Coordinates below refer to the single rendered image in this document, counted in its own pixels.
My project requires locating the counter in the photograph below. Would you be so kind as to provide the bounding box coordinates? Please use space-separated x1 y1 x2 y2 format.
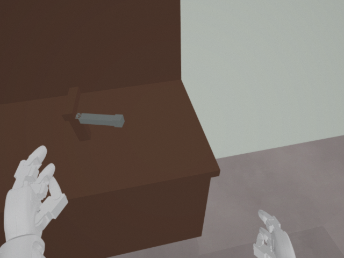
0 0 220 258

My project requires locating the tap lever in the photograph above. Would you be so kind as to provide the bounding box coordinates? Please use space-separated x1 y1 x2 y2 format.
75 113 125 127

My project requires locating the right robot hand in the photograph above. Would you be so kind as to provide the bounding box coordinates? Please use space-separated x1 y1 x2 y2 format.
253 210 296 258

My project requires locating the left robot forearm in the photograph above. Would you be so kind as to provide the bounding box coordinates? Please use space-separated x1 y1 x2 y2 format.
0 234 45 258

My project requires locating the left robot hand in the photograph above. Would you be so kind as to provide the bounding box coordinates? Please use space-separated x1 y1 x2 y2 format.
4 145 68 242

